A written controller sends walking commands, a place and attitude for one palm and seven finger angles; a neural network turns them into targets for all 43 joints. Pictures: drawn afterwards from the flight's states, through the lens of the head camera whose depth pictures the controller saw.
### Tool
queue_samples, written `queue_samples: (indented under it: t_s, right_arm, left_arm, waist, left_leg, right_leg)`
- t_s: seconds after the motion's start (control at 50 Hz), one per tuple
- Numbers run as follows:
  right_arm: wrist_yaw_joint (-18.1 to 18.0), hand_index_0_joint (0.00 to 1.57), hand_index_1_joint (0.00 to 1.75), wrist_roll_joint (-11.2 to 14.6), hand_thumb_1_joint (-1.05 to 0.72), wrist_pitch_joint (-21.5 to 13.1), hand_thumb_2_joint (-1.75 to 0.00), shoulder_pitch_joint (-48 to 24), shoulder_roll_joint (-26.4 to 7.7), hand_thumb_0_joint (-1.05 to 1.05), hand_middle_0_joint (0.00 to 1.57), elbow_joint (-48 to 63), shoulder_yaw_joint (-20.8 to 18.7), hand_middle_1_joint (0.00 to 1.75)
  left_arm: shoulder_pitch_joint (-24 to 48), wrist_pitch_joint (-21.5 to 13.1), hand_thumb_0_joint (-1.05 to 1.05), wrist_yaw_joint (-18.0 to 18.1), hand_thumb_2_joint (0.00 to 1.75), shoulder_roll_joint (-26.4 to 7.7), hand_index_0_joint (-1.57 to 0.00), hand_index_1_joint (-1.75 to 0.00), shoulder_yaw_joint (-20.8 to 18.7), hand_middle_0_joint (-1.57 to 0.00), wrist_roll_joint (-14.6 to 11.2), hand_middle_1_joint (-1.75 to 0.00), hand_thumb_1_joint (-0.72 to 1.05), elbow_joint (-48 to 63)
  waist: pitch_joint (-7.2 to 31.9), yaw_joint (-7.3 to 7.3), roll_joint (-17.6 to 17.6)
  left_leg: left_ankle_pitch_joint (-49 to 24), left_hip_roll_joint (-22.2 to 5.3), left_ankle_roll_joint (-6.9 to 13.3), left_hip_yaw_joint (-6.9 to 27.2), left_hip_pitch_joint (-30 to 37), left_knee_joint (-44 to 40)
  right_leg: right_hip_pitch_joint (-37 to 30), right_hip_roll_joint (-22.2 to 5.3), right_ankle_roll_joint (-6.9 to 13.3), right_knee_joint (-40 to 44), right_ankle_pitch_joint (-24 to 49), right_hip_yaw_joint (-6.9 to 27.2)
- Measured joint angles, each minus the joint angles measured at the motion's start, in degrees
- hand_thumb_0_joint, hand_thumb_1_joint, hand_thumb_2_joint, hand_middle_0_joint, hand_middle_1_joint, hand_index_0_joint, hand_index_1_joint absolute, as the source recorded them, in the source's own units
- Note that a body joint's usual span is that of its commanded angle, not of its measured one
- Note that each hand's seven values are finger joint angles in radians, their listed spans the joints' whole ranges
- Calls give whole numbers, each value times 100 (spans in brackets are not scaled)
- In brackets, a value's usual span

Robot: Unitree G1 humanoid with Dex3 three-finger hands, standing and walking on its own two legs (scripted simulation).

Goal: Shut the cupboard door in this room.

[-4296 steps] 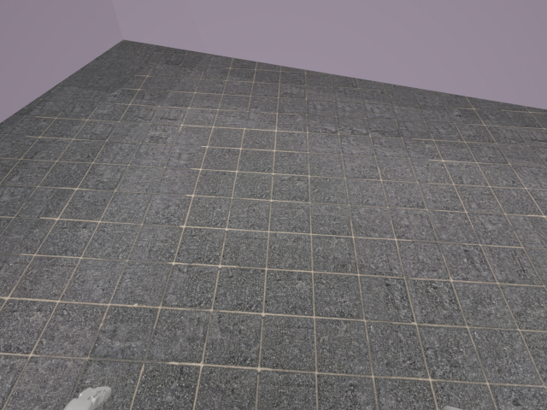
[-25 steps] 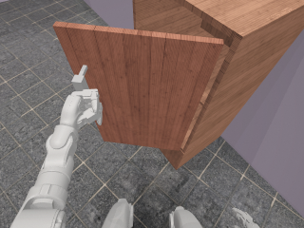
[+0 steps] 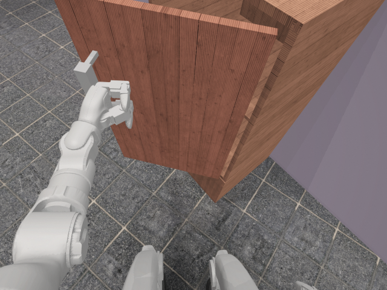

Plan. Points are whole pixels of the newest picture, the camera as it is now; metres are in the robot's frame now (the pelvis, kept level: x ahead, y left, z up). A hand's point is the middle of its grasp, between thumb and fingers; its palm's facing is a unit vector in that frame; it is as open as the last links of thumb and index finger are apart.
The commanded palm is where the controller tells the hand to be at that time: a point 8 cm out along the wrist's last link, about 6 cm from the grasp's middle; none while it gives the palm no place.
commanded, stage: push the door shut along its arc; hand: left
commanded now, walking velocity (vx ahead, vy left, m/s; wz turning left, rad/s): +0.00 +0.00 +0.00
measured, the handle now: (97, 84) +0.53 +0.19 +0.07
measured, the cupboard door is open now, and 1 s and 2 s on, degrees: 37 20 18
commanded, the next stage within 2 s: pull the fist back off the door in 0.82 s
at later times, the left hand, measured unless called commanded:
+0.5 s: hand (141, 95) +0.50 +0.09 +0.07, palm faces -0.38 -0.93 -0.05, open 3.0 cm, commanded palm +0.51 +0.12 +0.07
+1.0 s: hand (157, 76) +0.55 +0.06 +0.08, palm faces -0.32 -0.95 +0.05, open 3.4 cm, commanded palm +0.54 +0.07 +0.07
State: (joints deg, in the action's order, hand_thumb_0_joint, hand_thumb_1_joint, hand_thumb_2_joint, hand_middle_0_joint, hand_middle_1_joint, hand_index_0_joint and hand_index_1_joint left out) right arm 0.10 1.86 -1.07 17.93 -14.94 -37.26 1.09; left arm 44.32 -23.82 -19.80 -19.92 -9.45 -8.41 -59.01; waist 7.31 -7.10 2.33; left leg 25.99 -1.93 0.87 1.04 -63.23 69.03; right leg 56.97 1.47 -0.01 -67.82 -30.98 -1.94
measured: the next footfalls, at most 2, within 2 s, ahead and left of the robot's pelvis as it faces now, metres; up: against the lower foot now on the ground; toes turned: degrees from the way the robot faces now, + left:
none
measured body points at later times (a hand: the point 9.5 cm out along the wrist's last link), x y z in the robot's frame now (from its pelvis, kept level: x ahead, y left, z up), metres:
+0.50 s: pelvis +0.00 -0.01 -0.02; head +0.13 +0.01 +0.41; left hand +0.52 +0.15 +0.07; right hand +0.03 -0.28 -0.13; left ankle +0.06 +0.11 -0.63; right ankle +0.01 -0.13 -0.63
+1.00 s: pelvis -0.01 +0.00 -0.03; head +0.15 +0.02 +0.38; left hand +0.56 +0.11 +0.08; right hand -0.01 -0.26 -0.14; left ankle +0.06 +0.11 -0.63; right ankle +0.01 -0.13 -0.63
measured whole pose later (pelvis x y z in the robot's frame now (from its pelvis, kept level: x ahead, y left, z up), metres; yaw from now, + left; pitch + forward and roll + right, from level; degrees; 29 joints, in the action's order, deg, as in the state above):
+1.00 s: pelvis -0.01 +0.00 -0.03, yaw -2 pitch +28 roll -5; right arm 0.6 -1.0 -5.5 20.6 -15.0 -39.7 1.9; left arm 71.7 -13.5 -16.7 -24.0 -11.7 -5.5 -71.6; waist 7.6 -12.4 3.5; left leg 26.9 -2.7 0.8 2.8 -78.5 77.0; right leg 71.3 2.5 0.0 -74.6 -31.6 -3.4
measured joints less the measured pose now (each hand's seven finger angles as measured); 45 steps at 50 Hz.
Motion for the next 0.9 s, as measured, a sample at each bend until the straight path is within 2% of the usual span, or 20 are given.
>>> queue_samples:
  t_s: [0.08,0.22,0.3,0.48,0.62,0.9]
  right_arm:
    - [2,20,30,-5,-91,7,-90,9,-22,1,20,-36,0,30]
    - [19,20,30,-16,-91,40,-90,45,-70,1,20,37,18,30]
    - [38,20,30,-26,-91,58,-90,111,-85,1,20,61,5,30]
    - [30,20,30,-37,-91,6,-90,95,-61,1,20,-102,19,30]
    - [1,20,30,-84,-91,-157,-90,0,-56,0,20,-171,50,30]
    - [-15,20,30,-200,-91,-401,-90,65,-50,0,20,-306,102,30]
  left_arm:
    - [302,29,1,-133,90,-51,-130,-150,-24,-130,8,-150,90,-154]
    - [707,175,1,-274,90,-253,-130,-150,-366,-130,102,-150,90,-467]
    - [779,216,0,-396,90,-380,-130,-150,-417,-130,141,-150,88,-479]
    - [1237,416,-2,-491,94,-441,-130,-150,-63,-130,103,-150,91,-638]
    - [1723,602,1,-481,98,-501,-130,-150,148,-130,135,-150,97,-877]
    - [2599,908,4,-490,102,-642,-130,-150,262,-130,301,-150,105,-1222]
  waist:
    - [-4,-79,5]
    - [36,-255,21]
    - [38,-267,41]
    - [-11,-220,48]
    - [-23,-302,45]
    - [-49,-520,82]
  left_leg:
    - [2,-16,-12,18,-132,59]
    - [55,-86,-28,-7,-337,184]
    - [88,-107,-38,-1,-438,264]
    - [67,-68,-56,119,-665,381]
    - [35,-50,-55,194,-878,472]
    - [69,-55,-6,202,-1362,743]
  right_leg:
    - [130,18,14,-56,-3,-15]
    - [367,83,33,-184,-28,18]
    - [470,105,43,-261,-55,16]
    - [634,82,67,-350,-70,-103]
    - [803,75,71,-407,-47,-175]
    - [1263,83,29,-639,-64,-177]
